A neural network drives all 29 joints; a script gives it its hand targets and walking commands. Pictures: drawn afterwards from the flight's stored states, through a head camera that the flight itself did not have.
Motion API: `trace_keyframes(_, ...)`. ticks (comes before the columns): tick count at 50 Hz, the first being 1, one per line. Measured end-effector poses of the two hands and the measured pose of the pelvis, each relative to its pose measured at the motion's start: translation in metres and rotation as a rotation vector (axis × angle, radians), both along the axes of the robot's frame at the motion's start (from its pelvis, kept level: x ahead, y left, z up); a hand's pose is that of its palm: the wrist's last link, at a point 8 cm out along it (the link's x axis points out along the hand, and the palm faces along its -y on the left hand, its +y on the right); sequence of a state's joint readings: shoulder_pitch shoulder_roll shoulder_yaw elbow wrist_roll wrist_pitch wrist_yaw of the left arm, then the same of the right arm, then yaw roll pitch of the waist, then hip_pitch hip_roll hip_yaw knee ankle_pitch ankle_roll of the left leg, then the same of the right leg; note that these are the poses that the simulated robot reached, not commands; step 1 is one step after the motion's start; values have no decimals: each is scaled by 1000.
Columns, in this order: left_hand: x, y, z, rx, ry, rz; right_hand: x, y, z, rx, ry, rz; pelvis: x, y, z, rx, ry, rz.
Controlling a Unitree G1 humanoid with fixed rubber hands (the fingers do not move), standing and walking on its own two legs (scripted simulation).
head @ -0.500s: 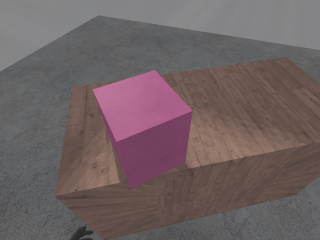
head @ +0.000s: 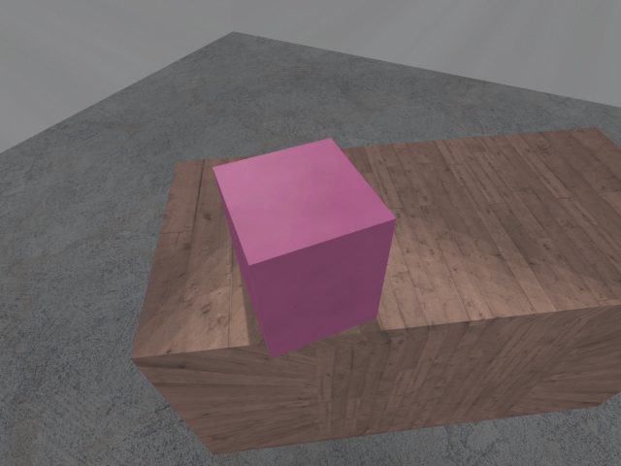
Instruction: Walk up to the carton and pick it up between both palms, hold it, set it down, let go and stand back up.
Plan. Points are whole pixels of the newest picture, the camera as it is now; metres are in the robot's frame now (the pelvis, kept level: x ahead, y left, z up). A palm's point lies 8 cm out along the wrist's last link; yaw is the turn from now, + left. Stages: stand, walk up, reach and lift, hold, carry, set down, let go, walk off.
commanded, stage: walk up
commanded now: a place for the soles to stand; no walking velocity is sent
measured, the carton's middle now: (300, 248) +0.46 +0.03 +0.00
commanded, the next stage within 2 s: reach and lift in 0.14 s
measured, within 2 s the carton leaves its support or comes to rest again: neither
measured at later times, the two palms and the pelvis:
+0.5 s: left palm out of the picture +0.16 +0.22 -0.07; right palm out of the picture +0.14 -0.27 -0.08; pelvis -0.01 -0.02 +0.01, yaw -1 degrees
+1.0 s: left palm out of the picture +0.16 +0.20 -0.06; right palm (541, 458) +0.16 -0.26 -0.06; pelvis +0.01 -0.02 +0.01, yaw -2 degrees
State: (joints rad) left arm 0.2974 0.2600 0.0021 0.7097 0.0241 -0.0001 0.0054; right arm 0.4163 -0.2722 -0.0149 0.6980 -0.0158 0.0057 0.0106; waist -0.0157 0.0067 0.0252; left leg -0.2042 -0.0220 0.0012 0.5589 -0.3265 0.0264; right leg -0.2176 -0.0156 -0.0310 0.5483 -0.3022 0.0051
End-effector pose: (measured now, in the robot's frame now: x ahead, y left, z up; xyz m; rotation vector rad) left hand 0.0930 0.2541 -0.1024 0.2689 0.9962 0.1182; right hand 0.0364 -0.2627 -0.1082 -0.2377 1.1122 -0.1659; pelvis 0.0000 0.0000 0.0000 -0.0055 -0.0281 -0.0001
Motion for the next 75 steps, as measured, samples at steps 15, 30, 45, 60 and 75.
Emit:
trace_keyframes(15, 47, -5, 0, 22, 43, 35, 88, -2, -4, 36, -216, 67, -20, -4, -14, -11, -2, -21)
trace_keyframes(30, 64, -36, 33, -13, -144, 108, 99, -3, 29, 96, -299, 127, -7, -31, 8, 10, -24, -28)
trace_keyframes(45, 65, -44, 42, -33, -298, 111, 111, 5, 36, 143, -394, 141, 4, -27, 12, 3, 1, -29)
trace_keyframes(60, 66, -60, 54, -50, -443, 154, 128, -1, 54, 184, -494, 174, 10, -22, 13, -2, 3, -34)
trace_keyframes(75, 87, -82, 72, -72, -591, 183, 145, -13, 66, 227, -617, 210, 4, -29, 9, 7, 31, -40)
